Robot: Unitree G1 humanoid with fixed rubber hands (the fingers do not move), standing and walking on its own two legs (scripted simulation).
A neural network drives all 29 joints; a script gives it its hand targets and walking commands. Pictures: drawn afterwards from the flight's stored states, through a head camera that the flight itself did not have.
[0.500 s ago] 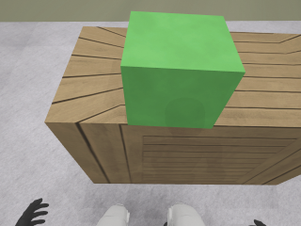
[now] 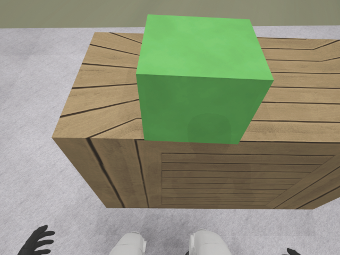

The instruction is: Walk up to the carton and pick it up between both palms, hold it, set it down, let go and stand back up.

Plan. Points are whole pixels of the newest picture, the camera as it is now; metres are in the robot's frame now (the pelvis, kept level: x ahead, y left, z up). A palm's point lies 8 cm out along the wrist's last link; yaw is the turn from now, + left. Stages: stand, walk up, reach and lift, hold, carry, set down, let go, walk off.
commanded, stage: walk up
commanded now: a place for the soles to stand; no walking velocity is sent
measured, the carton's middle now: (194, 82) +0.51 -0.06 +0.10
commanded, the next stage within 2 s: none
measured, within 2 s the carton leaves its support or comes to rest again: neither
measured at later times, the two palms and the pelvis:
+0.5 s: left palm (44, 254) +0.13 +0.29 -0.10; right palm out of the picture +0.10 -0.35 -0.09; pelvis +0.05 -0.03 +0.01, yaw -1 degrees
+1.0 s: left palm (42, 241) +0.16 +0.29 -0.08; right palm out of the picture +0.13 -0.34 -0.10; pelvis +0.07 -0.03 +0.01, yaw -1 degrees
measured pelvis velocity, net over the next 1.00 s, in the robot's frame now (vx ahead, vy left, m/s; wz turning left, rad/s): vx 0.07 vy -0.03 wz -0.02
